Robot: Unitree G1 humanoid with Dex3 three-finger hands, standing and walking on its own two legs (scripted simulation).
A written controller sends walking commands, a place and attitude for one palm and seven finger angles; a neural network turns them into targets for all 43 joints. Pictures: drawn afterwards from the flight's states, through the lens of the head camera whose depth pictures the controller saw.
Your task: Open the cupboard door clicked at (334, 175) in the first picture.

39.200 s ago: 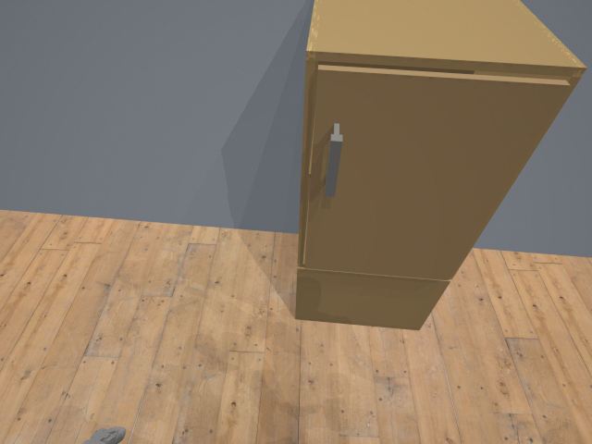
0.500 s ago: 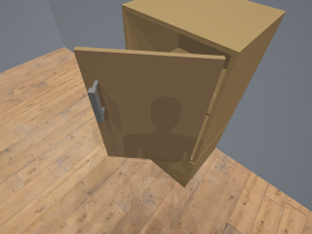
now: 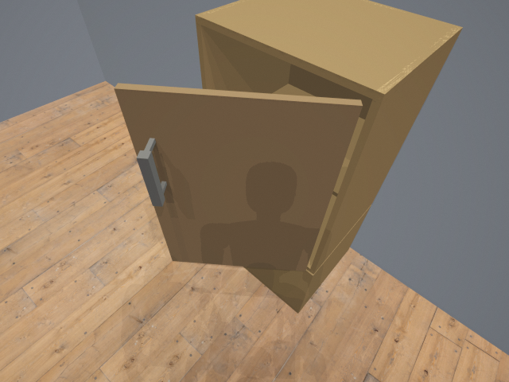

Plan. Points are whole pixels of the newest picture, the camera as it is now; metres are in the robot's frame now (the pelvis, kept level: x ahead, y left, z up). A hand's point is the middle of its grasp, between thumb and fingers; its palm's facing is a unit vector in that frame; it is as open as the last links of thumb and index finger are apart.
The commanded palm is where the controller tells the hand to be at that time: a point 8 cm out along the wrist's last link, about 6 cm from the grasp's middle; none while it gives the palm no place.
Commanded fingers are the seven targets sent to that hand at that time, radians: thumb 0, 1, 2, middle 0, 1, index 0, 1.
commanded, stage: look again from close up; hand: left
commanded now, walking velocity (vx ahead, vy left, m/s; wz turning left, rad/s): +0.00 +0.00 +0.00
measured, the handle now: (155, 173) +0.48 +0.24 +0.02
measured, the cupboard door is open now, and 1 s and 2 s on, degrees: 38 38 38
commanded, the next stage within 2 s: raise the hand with hooked fingers in 0.44 s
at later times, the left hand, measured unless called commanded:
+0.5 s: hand out of the picture -0.05 +0.24 -0.18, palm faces +0.01 -0.98 -0.20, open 7.4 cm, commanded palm none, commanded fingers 0.00 0.90 0.90 -0.20 -0.30 -0.20 -0.30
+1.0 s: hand out of the picture +0.07 +0.24 -0.07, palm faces +0.04 -1.00 +0.03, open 8.8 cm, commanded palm +0.07 +0.30 -0.04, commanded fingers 0.00 0.34 0.66 -0.24 -0.66 -0.24 -0.66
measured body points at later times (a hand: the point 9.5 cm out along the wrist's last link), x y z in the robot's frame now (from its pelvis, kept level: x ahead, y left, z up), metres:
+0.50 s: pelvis -0.06 +0.05 +0.00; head -0.06 +0.07 +0.44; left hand -0.05 +0.29 -0.17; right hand -0.04 -0.18 -0.15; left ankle +0.01 +0.14 -0.74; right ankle -0.07 -0.10 -0.74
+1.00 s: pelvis -0.11 +0.03 -0.09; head -0.09 +0.06 +0.36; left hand +0.06 +0.30 -0.07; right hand +0.11 -0.21 -0.10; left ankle +0.01 +0.13 -0.74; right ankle -0.07 -0.10 -0.74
